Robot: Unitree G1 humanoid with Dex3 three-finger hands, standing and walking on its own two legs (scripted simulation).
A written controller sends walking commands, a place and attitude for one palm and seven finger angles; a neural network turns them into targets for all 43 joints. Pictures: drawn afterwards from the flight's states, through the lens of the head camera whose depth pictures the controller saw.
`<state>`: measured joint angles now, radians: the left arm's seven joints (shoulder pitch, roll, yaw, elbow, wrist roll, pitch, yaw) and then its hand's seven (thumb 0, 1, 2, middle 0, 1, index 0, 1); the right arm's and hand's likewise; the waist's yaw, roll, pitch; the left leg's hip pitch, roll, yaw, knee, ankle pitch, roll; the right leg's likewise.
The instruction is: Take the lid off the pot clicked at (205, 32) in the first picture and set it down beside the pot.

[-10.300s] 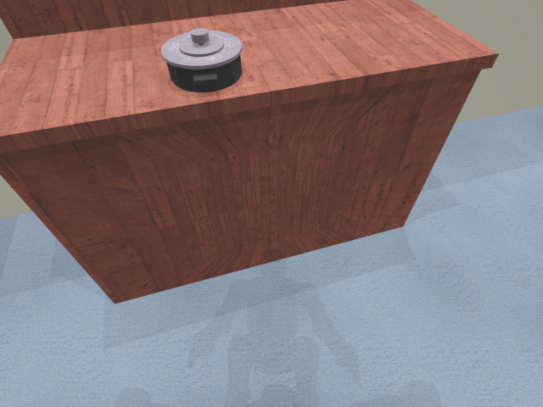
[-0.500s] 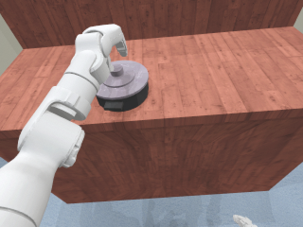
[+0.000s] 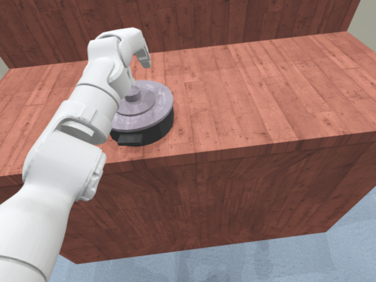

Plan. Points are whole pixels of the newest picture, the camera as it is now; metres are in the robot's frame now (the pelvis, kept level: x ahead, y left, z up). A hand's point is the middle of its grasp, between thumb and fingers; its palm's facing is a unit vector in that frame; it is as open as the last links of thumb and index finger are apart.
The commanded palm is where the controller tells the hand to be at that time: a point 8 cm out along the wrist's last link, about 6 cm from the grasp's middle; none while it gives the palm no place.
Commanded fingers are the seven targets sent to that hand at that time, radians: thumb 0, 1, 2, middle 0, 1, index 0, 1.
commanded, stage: move the open hand above the knob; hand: left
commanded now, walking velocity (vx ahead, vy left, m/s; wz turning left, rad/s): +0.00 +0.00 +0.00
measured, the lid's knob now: (132, 93) +0.51 +0.12 +0.15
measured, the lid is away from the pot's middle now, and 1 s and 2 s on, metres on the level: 0.00 0.00 0.00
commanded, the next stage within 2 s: lower the open fingers around the knob in 0.28 s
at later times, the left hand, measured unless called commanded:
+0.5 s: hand (124, 76) +0.46 +0.11 +0.23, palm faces -0.29 -0.12 -0.95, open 10.0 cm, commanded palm +0.46 +0.12 +0.27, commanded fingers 0.00 -0.40 1.72 -0.88 -0.08 -0.88 -0.08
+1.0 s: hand (130, 87) +0.46 +0.11 +0.21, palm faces -0.34 -0.12 -0.93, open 10.0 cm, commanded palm +0.45 +0.12 +0.24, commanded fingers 0.00 -0.40 1.72 -0.88 -0.08 -0.88 -0.08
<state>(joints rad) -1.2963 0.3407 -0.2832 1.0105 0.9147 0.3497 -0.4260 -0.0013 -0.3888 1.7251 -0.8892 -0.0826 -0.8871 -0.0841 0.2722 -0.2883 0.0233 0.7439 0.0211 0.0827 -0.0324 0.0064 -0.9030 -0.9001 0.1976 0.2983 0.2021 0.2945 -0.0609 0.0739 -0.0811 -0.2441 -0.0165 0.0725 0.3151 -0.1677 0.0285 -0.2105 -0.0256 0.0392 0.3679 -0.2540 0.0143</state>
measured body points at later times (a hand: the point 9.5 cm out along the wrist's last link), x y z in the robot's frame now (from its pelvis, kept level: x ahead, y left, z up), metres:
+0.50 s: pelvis -0.01 +0.00 +0.00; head +0.00 -0.03 +0.45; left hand +0.47 +0.12 +0.28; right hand +0.09 -0.25 -0.14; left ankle -0.01 +0.11 -0.75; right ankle -0.05 -0.13 -0.75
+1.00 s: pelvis -0.01 +0.00 +0.00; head +0.00 -0.02 +0.45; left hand +0.47 +0.11 +0.26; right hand +0.07 -0.26 -0.14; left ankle -0.01 +0.11 -0.75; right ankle -0.05 -0.13 -0.75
